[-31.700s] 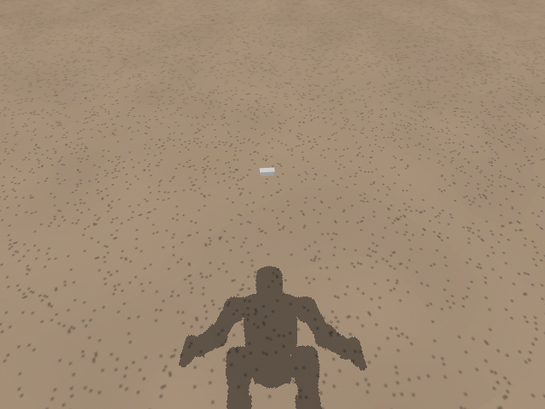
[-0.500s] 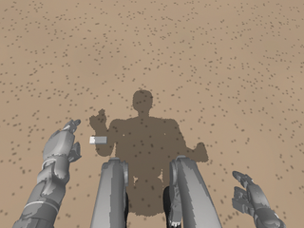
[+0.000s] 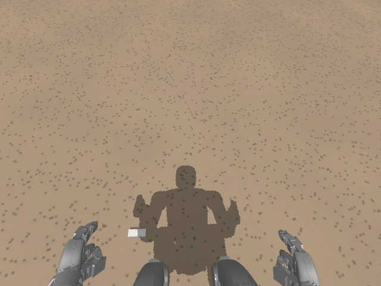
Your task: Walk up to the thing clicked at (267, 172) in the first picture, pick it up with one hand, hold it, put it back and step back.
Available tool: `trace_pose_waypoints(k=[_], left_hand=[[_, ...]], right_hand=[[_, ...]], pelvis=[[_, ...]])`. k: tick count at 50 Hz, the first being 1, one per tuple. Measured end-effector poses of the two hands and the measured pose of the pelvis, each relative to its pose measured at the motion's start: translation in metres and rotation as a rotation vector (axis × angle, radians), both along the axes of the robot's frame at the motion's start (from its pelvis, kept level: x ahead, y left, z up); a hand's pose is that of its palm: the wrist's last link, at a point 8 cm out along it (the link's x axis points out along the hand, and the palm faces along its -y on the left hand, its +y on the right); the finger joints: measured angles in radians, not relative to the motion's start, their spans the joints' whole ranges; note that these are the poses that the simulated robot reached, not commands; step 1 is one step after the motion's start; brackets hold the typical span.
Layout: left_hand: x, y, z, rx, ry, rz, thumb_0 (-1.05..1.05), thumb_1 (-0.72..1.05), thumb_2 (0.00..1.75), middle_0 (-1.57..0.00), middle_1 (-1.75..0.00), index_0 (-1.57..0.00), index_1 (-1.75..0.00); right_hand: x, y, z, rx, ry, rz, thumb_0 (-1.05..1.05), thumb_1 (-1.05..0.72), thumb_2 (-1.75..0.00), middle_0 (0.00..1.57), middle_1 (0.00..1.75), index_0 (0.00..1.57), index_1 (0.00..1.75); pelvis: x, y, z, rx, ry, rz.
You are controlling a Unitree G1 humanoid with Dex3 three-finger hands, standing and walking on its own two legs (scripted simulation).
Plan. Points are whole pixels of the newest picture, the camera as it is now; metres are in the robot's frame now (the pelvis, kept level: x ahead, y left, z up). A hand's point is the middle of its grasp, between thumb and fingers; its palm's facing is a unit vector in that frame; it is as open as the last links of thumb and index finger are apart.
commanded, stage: home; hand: left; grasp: from above
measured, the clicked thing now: (137, 233) +0.41 +0.21 -0.66
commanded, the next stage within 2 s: none
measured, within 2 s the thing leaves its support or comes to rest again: neither
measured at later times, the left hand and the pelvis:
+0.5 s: hand (94, 262) +0.19 +0.18 +0.00, palm faces +0.07 -0.98 -0.19, open 7.4 cm; pelvis +0.03 +0.00 +0.05, yaw +1 degrees
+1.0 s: hand (95, 262) +0.19 +0.18 +0.00, palm faces +0.06 -0.98 -0.20, open 7.4 cm; pelvis +0.03 -0.01 +0.05, yaw +1 degrees
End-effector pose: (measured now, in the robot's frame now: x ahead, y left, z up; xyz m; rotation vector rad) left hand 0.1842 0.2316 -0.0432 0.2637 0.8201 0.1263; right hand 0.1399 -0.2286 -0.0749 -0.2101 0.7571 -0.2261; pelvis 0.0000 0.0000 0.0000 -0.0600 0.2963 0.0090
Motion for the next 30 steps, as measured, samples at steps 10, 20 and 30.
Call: trace_pose_waypoints(k=[10, 20, 30], left_hand=[[-0.009, 0.002, 0.064, -0.067, -0.025, 0.063, 0.01, 0.90, 0.90, -0.20, -0.30, -0.21, -0.29], [-0.014, 0.001, 0.066, -0.091, -0.009, 0.062, 0.01, 0.91, 0.90, -0.20, -0.30, -0.20, -0.29], [-0.013, -0.002, 0.065, -0.092, -0.009, 0.064, 0.02, 0.91, 0.90, -0.20, -0.30, -0.20, -0.29]], right_hand=[[0.013, -0.009, 0.052, -0.051, -0.087, -0.038, 0.02, -0.90, -0.90, 0.20, 0.30, 0.20, 0.30], [0.051, -0.008, 0.076, -0.075, -0.209, 0.027, 0.02, -0.90, -0.90, 0.20, 0.30, 0.20, 0.30], [0.056, -0.005, 0.073, -0.071, -0.195, 0.057, 0.02, -0.90, -0.90, 0.20, 0.30, 0.20, 0.30]], pelvis=[[0.027, 0.002, 0.040, 0.003, -0.082, 0.009], [0.033, 0.000, 0.046, 0.008, -0.111, 0.020], [0.035, -0.003, 0.047, 0.011, -0.118, 0.022]])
